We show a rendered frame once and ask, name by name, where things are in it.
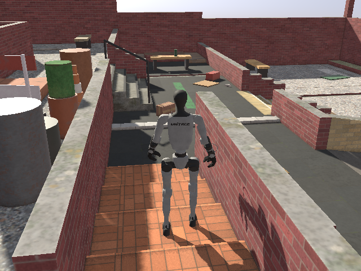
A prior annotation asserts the right robot hand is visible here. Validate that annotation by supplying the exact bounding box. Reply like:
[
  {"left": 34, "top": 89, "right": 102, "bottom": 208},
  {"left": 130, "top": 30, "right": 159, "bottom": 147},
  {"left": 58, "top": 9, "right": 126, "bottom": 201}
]
[{"left": 203, "top": 156, "right": 216, "bottom": 168}]

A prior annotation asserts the robot left forearm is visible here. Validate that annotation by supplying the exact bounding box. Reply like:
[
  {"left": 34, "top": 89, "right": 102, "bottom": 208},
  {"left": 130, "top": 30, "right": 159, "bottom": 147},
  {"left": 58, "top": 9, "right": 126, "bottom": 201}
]
[{"left": 148, "top": 135, "right": 158, "bottom": 153}]

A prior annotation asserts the robot left thigh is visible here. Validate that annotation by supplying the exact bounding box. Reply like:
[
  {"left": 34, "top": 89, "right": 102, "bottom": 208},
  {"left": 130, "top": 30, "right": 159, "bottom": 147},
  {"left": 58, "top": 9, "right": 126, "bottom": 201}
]
[{"left": 161, "top": 158, "right": 173, "bottom": 199}]

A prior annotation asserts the robot left upper arm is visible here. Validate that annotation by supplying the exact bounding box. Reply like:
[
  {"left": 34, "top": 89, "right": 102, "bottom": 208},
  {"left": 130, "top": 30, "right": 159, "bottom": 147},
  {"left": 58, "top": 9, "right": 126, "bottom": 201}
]
[{"left": 152, "top": 114, "right": 169, "bottom": 143}]

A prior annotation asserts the robot right forearm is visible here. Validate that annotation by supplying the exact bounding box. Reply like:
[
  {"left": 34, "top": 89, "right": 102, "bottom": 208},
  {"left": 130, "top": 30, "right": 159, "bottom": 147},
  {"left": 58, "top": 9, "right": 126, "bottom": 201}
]
[{"left": 204, "top": 136, "right": 215, "bottom": 158}]

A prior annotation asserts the robot head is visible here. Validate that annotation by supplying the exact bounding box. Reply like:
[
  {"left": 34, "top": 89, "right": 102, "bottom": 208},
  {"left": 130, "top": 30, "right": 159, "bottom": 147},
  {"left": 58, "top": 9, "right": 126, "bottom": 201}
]
[{"left": 171, "top": 90, "right": 190, "bottom": 117}]

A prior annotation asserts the robot right upper arm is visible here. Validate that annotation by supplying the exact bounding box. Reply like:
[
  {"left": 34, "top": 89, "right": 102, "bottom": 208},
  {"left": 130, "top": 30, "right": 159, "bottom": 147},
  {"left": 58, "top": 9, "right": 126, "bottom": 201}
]
[{"left": 192, "top": 114, "right": 209, "bottom": 145}]

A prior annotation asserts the left robot hand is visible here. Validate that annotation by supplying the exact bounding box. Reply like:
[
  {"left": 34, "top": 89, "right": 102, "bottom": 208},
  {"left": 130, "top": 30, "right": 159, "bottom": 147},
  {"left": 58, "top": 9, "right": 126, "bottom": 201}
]
[{"left": 148, "top": 151, "right": 161, "bottom": 161}]

